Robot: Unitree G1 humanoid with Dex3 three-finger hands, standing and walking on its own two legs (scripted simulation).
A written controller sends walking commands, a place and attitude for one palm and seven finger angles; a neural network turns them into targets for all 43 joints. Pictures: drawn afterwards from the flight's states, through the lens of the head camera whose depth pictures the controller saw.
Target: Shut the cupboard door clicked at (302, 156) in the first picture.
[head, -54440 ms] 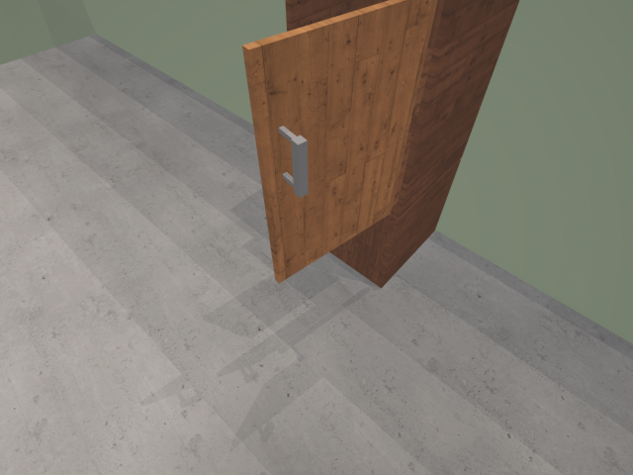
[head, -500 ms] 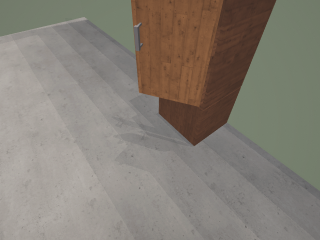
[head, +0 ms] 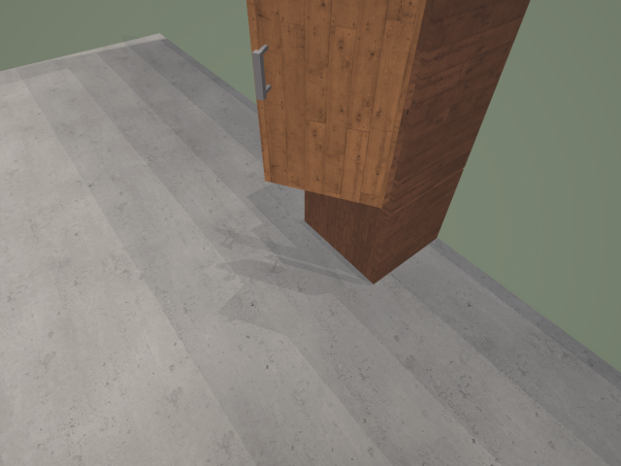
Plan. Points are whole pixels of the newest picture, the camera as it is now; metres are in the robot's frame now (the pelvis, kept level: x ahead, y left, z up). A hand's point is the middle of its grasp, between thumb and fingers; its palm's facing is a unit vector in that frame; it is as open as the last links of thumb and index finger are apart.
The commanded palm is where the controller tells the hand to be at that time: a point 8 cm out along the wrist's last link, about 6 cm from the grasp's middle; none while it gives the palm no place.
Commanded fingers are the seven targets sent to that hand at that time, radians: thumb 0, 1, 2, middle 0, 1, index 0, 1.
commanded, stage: walk to a spot facing it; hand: left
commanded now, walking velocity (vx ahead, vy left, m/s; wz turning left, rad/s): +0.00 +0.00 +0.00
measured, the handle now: (263, 72) +0.99 +0.17 +0.04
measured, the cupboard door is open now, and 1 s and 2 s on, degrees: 33 33 33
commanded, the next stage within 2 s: turn to face it in 1.44 s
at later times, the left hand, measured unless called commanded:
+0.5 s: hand out of the picture +0.01 +0.21 -0.20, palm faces +0.19 -0.96 -0.22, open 7.4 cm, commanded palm none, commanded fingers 0.00 0.90 0.90 -0.20 -0.30 -0.20 -0.30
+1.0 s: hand out of the picture -0.04 +0.19 -0.15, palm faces +0.50 -0.82 -0.29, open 7.4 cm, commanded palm none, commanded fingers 0.00 0.90 0.90 -0.20 -0.30 -0.20 -0.30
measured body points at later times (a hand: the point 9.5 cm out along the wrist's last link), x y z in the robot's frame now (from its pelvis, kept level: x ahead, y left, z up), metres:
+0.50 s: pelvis +0.00 +0.01 -0.02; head +0.03 +0.04 +0.42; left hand +0.00 +0.26 -0.18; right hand +0.04 -0.22 -0.17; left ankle +0.03 +0.11 -0.74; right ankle -0.01 -0.12 -0.73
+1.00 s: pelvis +0.02 -0.01 +0.00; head +0.06 -0.01 +0.45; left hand -0.07 +0.23 -0.13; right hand +0.21 -0.22 -0.14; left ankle +0.00 +0.14 -0.66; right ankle +0.01 -0.15 -0.74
